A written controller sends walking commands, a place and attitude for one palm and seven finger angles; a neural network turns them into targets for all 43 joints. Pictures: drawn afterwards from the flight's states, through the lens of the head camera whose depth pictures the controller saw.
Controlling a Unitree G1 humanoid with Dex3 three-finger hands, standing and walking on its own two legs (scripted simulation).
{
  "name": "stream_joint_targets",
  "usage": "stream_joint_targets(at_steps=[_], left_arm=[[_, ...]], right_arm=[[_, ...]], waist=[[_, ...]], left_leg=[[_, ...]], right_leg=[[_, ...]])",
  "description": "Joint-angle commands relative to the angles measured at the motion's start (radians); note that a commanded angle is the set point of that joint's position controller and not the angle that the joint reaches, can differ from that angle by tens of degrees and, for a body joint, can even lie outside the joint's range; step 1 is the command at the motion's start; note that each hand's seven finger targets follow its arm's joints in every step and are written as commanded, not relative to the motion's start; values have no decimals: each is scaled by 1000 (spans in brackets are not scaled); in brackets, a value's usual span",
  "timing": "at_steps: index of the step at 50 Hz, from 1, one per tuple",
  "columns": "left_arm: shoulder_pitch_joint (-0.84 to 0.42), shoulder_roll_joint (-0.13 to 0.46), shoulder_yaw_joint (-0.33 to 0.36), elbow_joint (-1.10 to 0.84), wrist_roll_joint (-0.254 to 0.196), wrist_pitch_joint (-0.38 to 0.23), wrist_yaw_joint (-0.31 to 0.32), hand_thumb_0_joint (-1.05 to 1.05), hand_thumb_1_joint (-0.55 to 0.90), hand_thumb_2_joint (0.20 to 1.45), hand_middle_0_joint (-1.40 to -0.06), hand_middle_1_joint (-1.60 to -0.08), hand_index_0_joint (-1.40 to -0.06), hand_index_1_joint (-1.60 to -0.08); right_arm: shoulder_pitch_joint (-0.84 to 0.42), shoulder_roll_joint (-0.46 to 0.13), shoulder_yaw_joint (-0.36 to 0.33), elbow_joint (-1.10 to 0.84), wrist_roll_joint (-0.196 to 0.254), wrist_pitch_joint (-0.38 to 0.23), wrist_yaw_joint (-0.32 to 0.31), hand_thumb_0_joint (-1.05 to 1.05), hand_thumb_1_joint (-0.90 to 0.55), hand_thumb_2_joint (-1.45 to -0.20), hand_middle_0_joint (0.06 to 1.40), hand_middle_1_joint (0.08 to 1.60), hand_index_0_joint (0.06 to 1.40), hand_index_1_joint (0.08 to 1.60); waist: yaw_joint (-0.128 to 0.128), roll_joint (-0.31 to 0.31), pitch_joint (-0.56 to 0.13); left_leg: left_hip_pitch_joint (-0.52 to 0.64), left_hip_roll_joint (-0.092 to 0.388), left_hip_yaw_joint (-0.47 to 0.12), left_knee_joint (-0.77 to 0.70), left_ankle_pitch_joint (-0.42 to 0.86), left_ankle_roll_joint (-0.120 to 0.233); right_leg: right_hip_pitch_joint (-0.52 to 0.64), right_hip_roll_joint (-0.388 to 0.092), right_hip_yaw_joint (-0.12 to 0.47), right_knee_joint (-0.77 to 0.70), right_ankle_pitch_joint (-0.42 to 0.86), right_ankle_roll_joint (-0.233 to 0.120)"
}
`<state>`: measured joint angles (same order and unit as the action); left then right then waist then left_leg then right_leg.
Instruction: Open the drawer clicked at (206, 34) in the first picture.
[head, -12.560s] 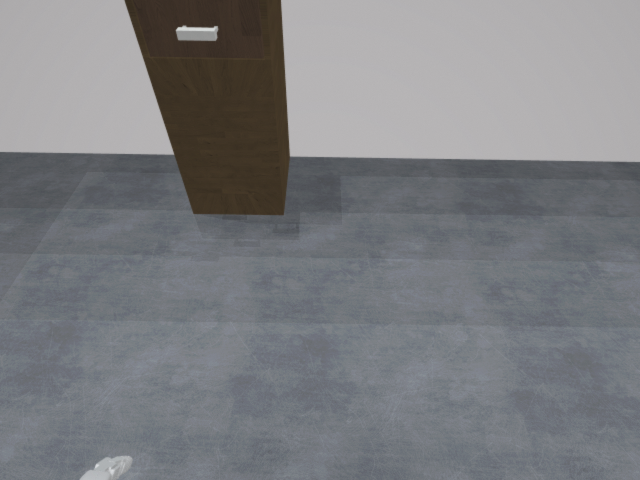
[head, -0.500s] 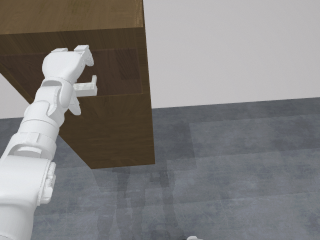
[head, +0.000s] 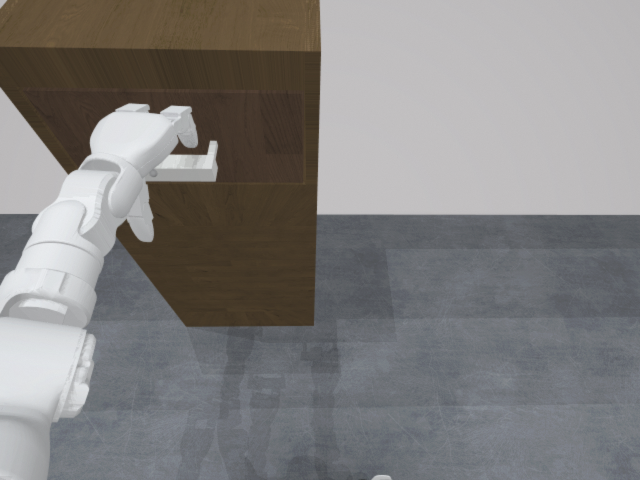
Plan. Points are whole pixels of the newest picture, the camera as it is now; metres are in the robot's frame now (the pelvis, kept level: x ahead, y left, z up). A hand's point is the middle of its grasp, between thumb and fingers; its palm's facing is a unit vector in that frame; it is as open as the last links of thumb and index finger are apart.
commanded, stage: move the hooked fingers above the handle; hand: left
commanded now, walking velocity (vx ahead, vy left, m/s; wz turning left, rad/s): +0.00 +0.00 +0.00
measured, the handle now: (178, 157) +0.55 +0.21 +0.04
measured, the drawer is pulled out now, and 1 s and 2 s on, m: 0.00 0.00 0.00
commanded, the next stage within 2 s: none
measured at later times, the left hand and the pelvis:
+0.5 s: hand (161, 144) +0.50 +0.20 +0.11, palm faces -0.06 +0.00 -1.00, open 13.4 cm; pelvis -0.02 +0.00 +0.00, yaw -3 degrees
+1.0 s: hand (154, 154) +0.50 +0.22 +0.09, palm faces -0.02 -0.03 -1.00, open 13.6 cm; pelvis +0.01 +0.00 +0.00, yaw -1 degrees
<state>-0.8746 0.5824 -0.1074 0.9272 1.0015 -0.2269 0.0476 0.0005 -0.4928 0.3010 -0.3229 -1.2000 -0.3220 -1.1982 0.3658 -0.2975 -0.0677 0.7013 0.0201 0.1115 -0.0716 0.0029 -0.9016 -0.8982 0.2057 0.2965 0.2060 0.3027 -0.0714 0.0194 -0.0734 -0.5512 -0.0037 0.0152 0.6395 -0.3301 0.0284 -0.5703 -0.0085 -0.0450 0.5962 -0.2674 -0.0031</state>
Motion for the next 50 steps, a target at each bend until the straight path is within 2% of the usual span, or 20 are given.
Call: stream_joint_targets(at_steps=[1,2,3,6,7,11,14,17,20,24,28,32,33,36,37,40,43,45,47,50], left_arm=[[-642,327,194,-242,3,-11,161,0,-500,300,-300,-1200,-300,-1200],[-632,404,255,-215,20,11,194,0,-500,300,-300,-1200,-300,-1200],[-629,428,272,-189,38,44,225,0,-500,300,-300,-1200,-300,-1200],[-579,405,258,-109,72,163,265,0,-500,300,-300,-1200,-300,-1200],[-577,420,271,-97,74,192,269,0,-500,300,-300,-1200,-300,-1200],[-634,443,240,-59,83,278,260,0,-500,300,-300,-1200,-300,-1200],[-618,457,222,-4,74,298,216,0,-500,300,-300,-1200,-300,-1200],[-585,477,228,32,53,274,161,0,-500,300,-300,-1200,-300,-1200],[-530,479,225,50,39,233,115,0,-500,300,-300,-1200,-300,-1200],[-513,455,197,81,51,171,87,0,-500,300,-300,-1200,-300,-1200],[-509,455,206,45,62,111,80,0,-500,300,-300,-1200,-300,-1200],[-567,333,127,-47,45,58,75,0,-500,300,-300,-1200,-300,-1200],[-579,348,141,-88,40,42,74,0,-500,300,-300,-1200,-300,-1200],[-633,250,82,-194,17,8,71,0,-500,300,-300,-1200,-300,-1200],[-637,218,66,-196,2,5,72,0,-500,300,-300,-1200,-300,-1200],[-672,256,106,-204,-4,12,107,0,-500,300,-300,-1200,-300,-1200],[-652,331,183,-173,19,51,160,0,-500,300,-300,-1200,-300,-1200],[-622,316,183,-137,28,94,183,0,-500,300,-300,-1200,-300,-1200],[-626,326,196,-150,24,107,190,0,-500,300,-300,-1200,-300,-1200],[-608,315,188,-157,36,130,190,0,-500,300,-300,-1200,-300,-1200]], right_arm=[[101,-129,-37,-51,-16,-31,5,0,-900,-900,200,300,200,300],[102,-134,-30,-51,-19,-29,7,0,-900,-900,200,300,200,300],[89,-129,-23,-60,-20,-28,13,0,-900,-900,200,300,200,300],[67,-125,-18,-64,-28,-22,32,0,-900,-900,200,300,200,300],[62,-130,-16,-64,-27,-15,33,0,-900,-900,200,300,200,300],[31,-129,-2,-69,-7,-2,22,0,-900,-900,200,300,200,300],[10,-129,13,-79,6,4,0,0,-900,-900,200,300,200,300],[-6,-130,22,-96,15,6,-25,0,-900,-900,200,300,200,300],[-7,-130,28,-114,22,-3,-43,0,-900,-900,200,300,200,300],[10,-136,27,-120,25,-22,-54,0,-900,-900,200,300,200,300],[57,-141,8,-116,15,-37,-49,0,-900,-900,200,300,200,300],[107,-142,-19,-96,3,-51,-35,0,-900,-900,200,300,200,300],[121,-142,-27,-87,1,-51,-32,0,-900,-900,200,300,200,300],[140,-139,-47,-63,-9,-47,-20,0,-900,-900,200,300,200,300],[146,-137,-50,-55,-13,-44,-15,0,-900,-900,200,300,200,300],[149,-142,-47,-32,-14,-38,-7,0,-900,-900,200,300,200,300],[138,-141,-39,-24,-21,-31,9,0,-900,-900,200,300,200,300],[125,-138,-34,-28,-23,-28,20,0,-900,-900,200,300,200,300],[118,-139,-34,-37,-22,-25,23,0,-900,-900,200,300,200,300],[99,-132,-33,-52,-17,-22,28,0,-900,-900,200,300,200,300]], waist=[[-43,151,-427],[-25,118,-444],[-17,141,-460],[3,156,-500],[0,93,-507],[-11,16,-470],[-13,-29,-426],[-12,-89,-396],[-7,-98,-357],[-26,-88,-295],[-30,-37,-374],[-67,28,-447],[-61,52,-486],[-81,131,-518],[-93,114,-497],[-87,134,-466],[-50,193,-484],[-47,128,-442],[-46,76,-460],[-36,83,-486]], left_leg=[[239,-20,-30,-21,355,0],[194,-23,-30,-19,367,0],[174,-25,-28,-18,380,-2],[171,-18,-6,-4,494,-13],[157,-18,-2,-4,507,-7],[109,-20,17,-50,366,4],[83,-20,24,-79,280,11],[52,-20,32,-99,202,19],[33,-21,38,-109,145,20],[-2,-19,35,-102,79,19],[19,-17,32,-69,125,19],[104,-12,23,-32,209,22],[131,-11,18,-24,232,21],[253,-8,-4,-5,327,16],[263,-7,-7,0,348,18],[267,-7,-26,-10,351,10],[262,-8,-30,-7,438,-3],[223,-5,-24,-16,437,-1],[212,-6,-19,-21,445,5],[236,-7,-18,-27,474,4]], right_leg=[[84,47,23,-13,185,-42],[120,50,20,-2,200,-43],[137,48,17,13,222,-43],[177,47,2,36,315,-40],[208,49,1,30,339,-36],[264,40,15,-7,290,-22],[293,30,31,-36,242,-13],[338,18,50,-64,195,-5],[330,13,56,-75,153,0],[263,13,65,-84,80,1],[251,17,69,-59,122,-3],[198,23,67,-47,185,-12],[198,25,69,-42,199,-12],[120,38,54,-38,218,-22],[109,41,50,-46,224,-24],[76,47,35,-39,198,-28],[87,52,17,-11,235,-39],[115,53,10,-14,251,-36],[165,52,12,-19,283,-34],[186,51,12,-15,308,-32]])
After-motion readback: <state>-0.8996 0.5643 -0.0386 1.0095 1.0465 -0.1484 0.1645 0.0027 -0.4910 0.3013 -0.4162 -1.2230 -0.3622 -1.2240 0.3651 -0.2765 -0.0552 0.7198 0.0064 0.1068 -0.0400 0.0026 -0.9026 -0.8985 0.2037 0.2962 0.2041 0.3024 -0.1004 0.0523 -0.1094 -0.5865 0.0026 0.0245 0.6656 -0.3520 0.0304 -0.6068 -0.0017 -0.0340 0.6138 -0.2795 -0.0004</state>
